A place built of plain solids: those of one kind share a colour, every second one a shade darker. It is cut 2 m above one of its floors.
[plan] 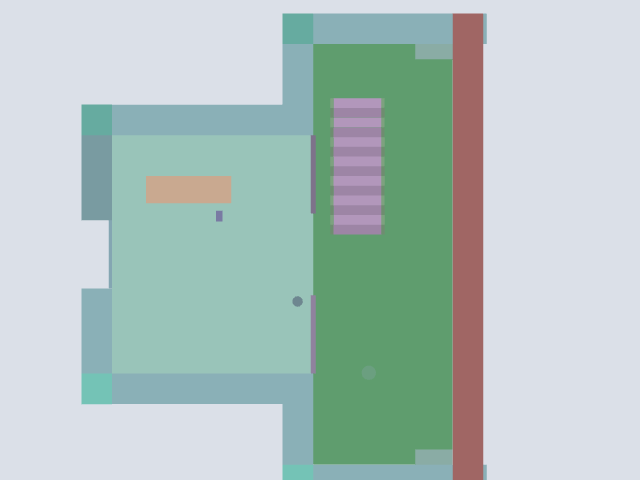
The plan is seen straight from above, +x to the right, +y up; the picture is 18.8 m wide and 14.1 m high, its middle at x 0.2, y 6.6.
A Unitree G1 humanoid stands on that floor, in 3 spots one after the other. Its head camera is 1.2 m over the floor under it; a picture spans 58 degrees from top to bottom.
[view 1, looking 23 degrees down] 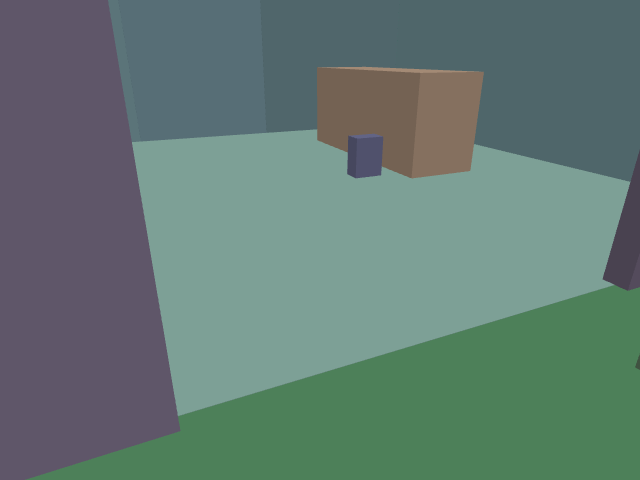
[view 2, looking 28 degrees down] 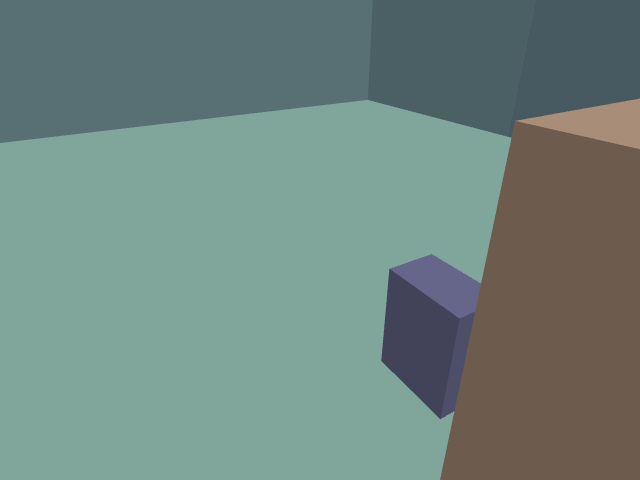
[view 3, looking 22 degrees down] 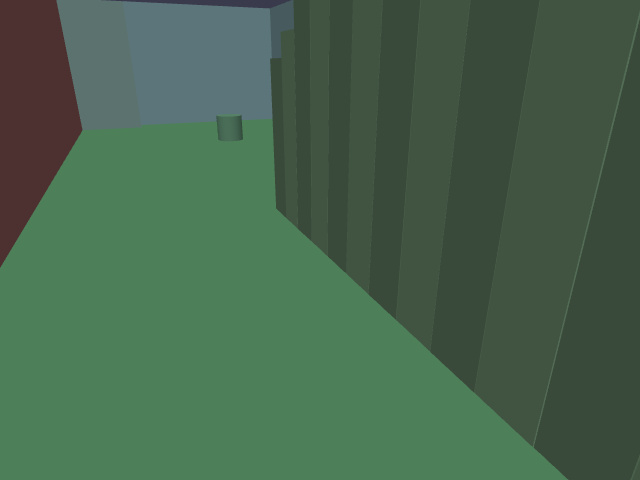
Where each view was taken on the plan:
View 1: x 1.30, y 4.96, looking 156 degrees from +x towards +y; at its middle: floor_vest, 3.07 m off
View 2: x -1.81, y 8.10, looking -121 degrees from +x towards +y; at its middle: floor_vest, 2.56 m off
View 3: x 3.19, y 10.35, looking -113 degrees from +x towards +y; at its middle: cheek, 3.02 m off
